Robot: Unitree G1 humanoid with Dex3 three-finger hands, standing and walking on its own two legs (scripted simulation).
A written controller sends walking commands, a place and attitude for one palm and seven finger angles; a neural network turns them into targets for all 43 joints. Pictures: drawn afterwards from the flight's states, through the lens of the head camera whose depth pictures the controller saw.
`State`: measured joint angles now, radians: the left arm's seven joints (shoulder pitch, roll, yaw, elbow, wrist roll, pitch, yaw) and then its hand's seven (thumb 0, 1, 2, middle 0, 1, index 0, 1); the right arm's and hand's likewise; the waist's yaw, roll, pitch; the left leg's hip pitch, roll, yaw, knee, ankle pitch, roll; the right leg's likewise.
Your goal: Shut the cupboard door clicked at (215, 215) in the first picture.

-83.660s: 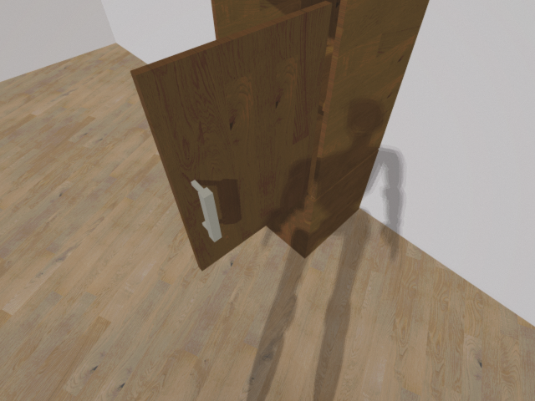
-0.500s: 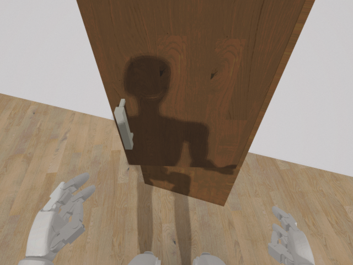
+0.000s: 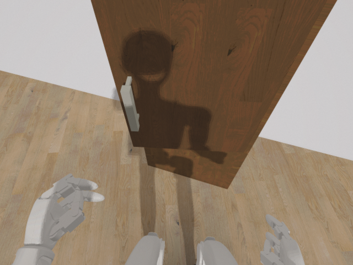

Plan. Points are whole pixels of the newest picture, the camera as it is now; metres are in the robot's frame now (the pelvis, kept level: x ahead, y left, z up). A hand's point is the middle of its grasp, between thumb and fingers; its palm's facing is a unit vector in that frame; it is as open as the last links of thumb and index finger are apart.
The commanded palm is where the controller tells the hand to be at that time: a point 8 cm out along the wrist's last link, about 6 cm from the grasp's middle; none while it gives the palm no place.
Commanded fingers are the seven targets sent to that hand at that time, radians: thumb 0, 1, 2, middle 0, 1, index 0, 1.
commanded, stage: raise the hand and make a fist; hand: left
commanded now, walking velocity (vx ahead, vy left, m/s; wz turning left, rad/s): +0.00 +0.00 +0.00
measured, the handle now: (132, 105) +0.51 +0.16 +0.03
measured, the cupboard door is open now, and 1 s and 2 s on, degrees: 15 15 15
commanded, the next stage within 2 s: bring the fist close to the handle in 1.10 s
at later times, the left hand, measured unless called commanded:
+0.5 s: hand (71, 207) +0.23 +0.23 +0.04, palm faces +0.01 -1.00 -0.02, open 3.1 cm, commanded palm +0.21 +0.28 +0.04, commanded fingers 0.00 0.90 0.90 -1.30 -1.50 -1.30 -1.50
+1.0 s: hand (86, 200) +0.24 +0.20 +0.04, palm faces +0.00 -1.00 -0.03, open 3.1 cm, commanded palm +0.22 +0.25 +0.04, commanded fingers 0.00 0.90 0.90 -1.30 -1.50 -1.30 -1.50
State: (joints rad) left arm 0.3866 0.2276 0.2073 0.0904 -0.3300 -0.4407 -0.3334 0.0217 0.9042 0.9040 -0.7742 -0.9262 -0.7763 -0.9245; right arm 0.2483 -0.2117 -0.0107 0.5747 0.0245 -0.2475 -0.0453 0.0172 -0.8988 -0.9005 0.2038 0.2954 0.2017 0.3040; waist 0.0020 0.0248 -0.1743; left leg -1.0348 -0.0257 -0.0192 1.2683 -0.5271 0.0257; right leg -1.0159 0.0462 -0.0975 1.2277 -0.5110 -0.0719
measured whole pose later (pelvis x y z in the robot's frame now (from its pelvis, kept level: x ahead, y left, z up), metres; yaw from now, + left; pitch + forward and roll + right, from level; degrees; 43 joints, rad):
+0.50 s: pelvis +0.01 +0.04 +0.00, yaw +0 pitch +19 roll -5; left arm 0.41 0.24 0.12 -0.03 -0.26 -0.42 -0.24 0.02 0.90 0.90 -1.22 -1.42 -1.22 -1.41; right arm 0.20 -0.22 0.03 0.46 0.00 -0.17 -0.02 0.01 -0.90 -0.90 0.20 0.30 0.20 0.30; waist 0.02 0.03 -0.19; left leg -1.07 -0.05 -0.02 1.30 -0.56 0.08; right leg -1.02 0.03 -0.10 1.22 -0.53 -0.02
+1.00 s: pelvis +0.02 +0.02 +0.00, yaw +0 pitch +19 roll -3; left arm 0.39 0.25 0.13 0.01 -0.28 -0.43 -0.24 0.02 0.90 0.90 -1.30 -1.50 -1.30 -1.50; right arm 0.24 -0.24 0.01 0.48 0.01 -0.13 -0.03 0.02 -0.90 -0.90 0.20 0.30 0.20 0.30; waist 0.00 0.03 -0.20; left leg -1.07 -0.03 -0.03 1.31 -0.57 0.05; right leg -1.03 0.04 -0.10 1.24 -0.55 -0.05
